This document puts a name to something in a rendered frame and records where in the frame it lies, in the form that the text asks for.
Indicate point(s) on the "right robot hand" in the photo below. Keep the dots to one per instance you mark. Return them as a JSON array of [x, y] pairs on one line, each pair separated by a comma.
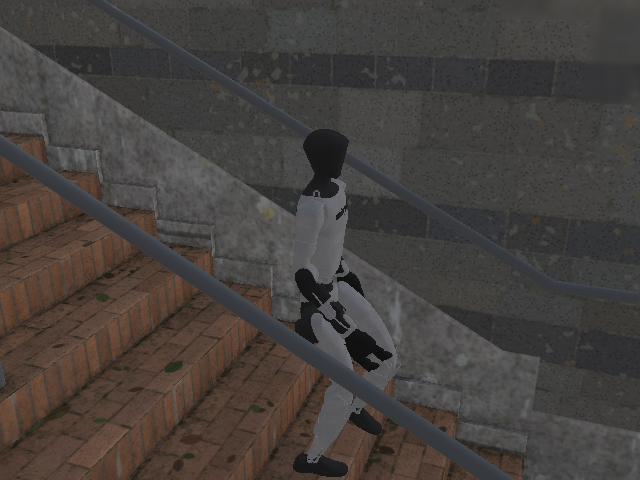
[[359, 345]]

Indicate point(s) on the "robot right foot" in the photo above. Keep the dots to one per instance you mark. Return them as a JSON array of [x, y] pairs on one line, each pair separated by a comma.
[[324, 467]]

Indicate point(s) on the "robot right forearm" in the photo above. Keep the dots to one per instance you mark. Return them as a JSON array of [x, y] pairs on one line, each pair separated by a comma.
[[307, 285]]

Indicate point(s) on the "left robot upper arm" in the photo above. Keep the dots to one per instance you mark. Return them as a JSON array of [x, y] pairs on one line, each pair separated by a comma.
[[339, 182]]

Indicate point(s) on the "left robot hand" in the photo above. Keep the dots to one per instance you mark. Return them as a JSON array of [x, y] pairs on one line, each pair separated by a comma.
[[353, 281]]

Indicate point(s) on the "right robot upper arm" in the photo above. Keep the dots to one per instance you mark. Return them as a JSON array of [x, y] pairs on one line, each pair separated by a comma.
[[308, 220]]

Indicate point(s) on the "robot left forearm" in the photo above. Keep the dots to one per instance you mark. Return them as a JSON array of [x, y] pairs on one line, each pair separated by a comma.
[[343, 269]]

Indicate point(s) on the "robot right thigh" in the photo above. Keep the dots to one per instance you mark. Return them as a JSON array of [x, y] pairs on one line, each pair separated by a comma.
[[314, 328]]

